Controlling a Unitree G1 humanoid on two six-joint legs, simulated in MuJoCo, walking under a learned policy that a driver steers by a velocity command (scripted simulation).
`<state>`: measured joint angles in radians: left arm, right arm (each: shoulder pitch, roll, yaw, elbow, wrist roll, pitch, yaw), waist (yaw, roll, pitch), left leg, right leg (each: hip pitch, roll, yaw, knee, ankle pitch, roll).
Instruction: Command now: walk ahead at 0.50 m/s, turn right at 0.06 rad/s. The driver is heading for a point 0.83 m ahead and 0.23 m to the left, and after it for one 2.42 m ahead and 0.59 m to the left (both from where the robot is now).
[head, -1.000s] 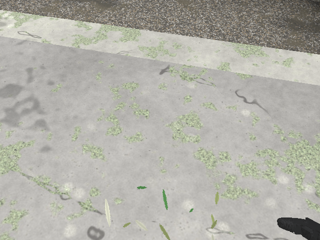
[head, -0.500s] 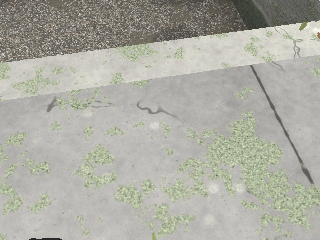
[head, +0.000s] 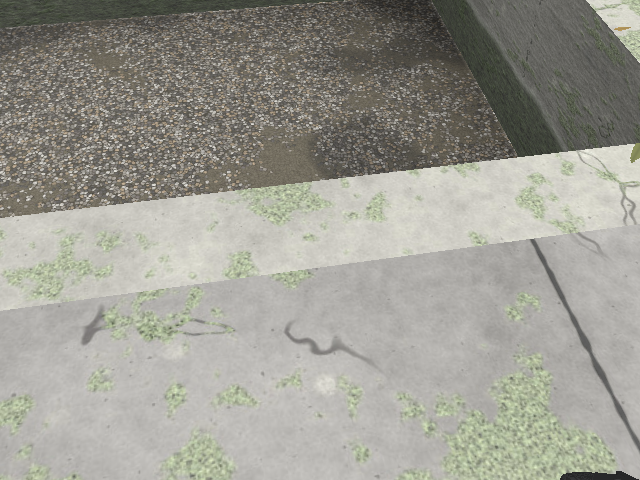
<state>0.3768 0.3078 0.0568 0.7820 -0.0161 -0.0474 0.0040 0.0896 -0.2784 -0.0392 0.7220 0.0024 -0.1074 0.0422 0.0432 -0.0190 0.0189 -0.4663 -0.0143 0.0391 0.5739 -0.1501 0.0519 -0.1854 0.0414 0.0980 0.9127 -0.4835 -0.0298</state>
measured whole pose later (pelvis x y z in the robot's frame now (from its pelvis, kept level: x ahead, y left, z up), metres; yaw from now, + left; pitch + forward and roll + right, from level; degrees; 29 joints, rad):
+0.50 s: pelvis +0.27 -0.03 +0.00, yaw +4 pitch +3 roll +1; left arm 0.03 0.25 0.03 0.63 0.03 -0.09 -0.03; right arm 0.36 -0.30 -0.04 0.86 0.01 -0.04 0.00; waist -0.08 0.00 0.05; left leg -0.20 -0.03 -0.07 0.86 -0.55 -0.01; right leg -0.51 -0.02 -0.02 0.53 -0.07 -0.03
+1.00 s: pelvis +0.33 +0.02 +0.01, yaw +20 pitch +2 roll -3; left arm 0.07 0.31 0.09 0.79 0.01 0.02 0.03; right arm 0.22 -0.30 -0.07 0.68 -0.01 0.02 -0.01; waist -0.01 -0.03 0.05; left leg -0.35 0.00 -0.01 0.55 -0.24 0.05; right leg -0.52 -0.03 -0.03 1.05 -0.47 0.05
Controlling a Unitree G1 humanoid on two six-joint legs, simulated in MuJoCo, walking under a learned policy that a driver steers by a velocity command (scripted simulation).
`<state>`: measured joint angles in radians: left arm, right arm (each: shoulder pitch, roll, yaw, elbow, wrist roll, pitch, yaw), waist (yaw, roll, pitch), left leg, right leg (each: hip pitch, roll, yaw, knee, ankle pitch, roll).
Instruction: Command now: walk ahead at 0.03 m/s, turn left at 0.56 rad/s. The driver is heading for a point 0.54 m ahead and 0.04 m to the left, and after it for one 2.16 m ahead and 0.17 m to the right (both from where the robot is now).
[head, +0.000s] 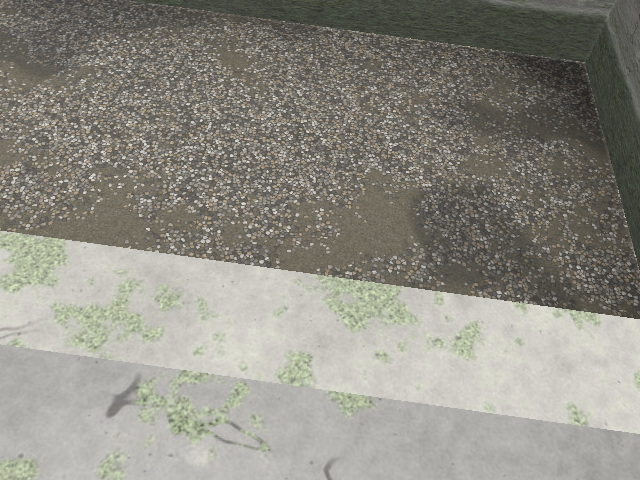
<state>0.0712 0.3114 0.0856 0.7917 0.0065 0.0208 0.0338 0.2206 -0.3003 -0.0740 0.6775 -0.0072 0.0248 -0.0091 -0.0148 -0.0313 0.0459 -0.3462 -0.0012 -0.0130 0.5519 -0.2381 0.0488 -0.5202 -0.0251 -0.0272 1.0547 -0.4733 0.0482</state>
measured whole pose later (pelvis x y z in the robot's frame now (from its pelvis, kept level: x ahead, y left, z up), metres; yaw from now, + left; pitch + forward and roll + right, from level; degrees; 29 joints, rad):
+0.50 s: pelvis +0.10 -0.02 +0.01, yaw +14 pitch +2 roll +0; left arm 0.31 0.26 0.07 0.86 0.00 -0.09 -0.01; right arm 0.25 -0.30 -0.07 0.66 0.02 -0.03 -0.01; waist 0.04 0.05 -0.04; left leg -0.55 -0.02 -0.09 1.01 -0.32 0.02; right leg -0.14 0.01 0.01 0.38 -0.28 -0.02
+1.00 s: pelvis +0.32 +0.10 +0.01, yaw +12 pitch +1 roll +1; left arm 0.23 0.31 0.07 0.81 -0.03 -0.04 0.01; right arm 0.32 -0.24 -0.06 0.77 -0.02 -0.09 0.01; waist -0.02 -0.05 0.02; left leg -0.15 -0.03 0.11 0.34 -0.20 0.05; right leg -0.64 -0.08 0.08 1.08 -0.20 0.00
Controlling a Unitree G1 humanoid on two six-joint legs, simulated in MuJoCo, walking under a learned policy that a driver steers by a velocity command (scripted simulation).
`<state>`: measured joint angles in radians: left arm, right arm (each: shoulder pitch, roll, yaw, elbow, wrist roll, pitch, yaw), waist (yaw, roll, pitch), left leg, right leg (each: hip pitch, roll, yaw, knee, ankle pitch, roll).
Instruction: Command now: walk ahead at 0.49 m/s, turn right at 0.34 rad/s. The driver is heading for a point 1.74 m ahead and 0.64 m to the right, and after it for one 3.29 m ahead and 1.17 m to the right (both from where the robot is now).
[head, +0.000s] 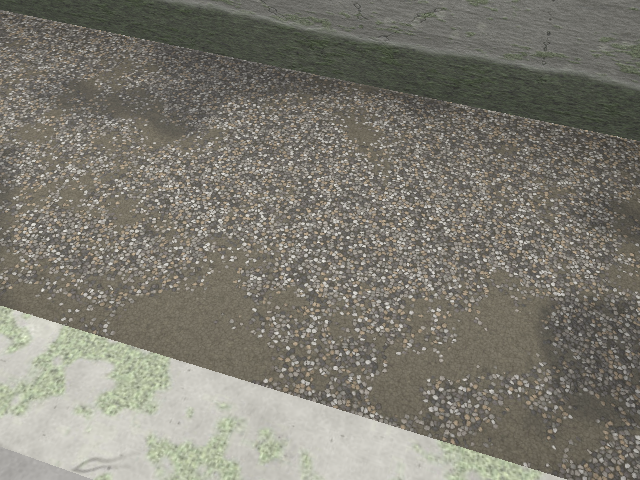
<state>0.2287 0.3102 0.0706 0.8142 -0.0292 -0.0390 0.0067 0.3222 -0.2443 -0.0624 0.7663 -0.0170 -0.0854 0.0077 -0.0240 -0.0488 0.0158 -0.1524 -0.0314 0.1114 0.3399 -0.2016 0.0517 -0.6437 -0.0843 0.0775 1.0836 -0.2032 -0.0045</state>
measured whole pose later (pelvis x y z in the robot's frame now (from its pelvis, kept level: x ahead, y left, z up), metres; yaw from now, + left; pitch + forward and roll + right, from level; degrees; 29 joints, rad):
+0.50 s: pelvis +0.19 -0.05 -0.02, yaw -17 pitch +1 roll +1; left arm 0.27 0.26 0.05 0.69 0.01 0.02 0.02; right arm 0.11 -0.27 -0.04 0.67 -0.03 0.07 -0.04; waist 0.01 0.02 0.07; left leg -0.63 0.04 -0.06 1.19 -0.38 -0.05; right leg -0.41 0.11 0.06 0.51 -0.10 -0.09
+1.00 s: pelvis +0.23 +0.01 +0.00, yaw -32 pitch +1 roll -2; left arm 0.27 0.33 0.10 0.68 -0.04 0.12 0.08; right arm 0.18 -0.20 -0.01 0.65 -0.03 0.02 -0.01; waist 0.00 -0.04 0.03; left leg -0.30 0.01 0.06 0.49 -0.21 0.06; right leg -0.51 0.09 0.21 1.24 -0.43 0.10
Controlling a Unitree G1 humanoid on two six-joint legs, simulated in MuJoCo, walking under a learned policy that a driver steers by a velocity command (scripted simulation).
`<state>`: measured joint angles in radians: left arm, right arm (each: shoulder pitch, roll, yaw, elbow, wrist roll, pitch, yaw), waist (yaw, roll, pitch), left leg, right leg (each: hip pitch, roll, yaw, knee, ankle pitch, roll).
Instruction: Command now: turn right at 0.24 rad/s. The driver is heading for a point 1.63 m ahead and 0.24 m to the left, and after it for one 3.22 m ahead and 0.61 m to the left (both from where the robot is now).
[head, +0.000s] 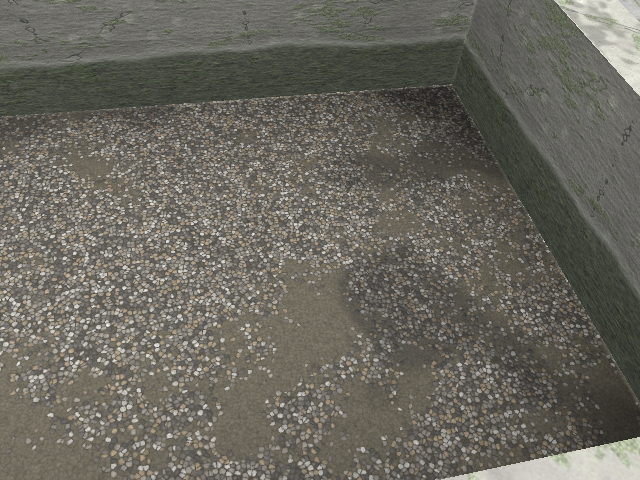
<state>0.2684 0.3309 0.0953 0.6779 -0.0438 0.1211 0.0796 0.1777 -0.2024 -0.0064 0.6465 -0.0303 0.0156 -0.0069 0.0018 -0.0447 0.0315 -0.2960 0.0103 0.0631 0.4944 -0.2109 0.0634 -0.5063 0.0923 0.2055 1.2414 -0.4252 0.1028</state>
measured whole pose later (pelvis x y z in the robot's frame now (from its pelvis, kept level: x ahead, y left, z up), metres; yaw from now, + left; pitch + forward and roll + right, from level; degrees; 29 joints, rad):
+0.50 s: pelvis +0.05 +0.00 -0.01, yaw -2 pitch +1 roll -1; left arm 0.42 0.24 0.02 0.79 0.02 0.02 0.02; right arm 0.16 -0.25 -0.04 0.62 -0.02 0.04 0.01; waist 0.05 0.01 -0.01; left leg -0.56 0.01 0.03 0.78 -0.27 0.03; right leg -0.07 0.05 0.04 0.46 -0.41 -0.04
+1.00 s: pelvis +0.17 +0.00 -0.01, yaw -2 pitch -1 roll +2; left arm 0.10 0.21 -0.01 0.67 0.03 0.06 0.03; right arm 0.29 -0.20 0.02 0.66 -0.01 0.04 0.02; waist -0.04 -0.03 -0.03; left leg -0.23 -0.07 0.06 0.56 -0.32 0.05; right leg -0.38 -0.01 0.05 0.61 -0.22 0.01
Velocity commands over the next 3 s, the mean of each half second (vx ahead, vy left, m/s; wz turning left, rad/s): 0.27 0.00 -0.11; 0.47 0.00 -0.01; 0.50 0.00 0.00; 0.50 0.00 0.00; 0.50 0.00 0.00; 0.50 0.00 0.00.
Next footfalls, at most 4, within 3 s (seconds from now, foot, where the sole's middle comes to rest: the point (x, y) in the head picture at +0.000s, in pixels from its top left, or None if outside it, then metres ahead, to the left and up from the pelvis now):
0.22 right None -0.02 -0.11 -0.78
0.56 left None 0.24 0.07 -0.78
1.00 right None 0.27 -0.12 -0.78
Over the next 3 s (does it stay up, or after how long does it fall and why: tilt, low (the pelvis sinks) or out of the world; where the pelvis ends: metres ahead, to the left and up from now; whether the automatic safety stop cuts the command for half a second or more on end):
stays up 0.22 -0.05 -0.02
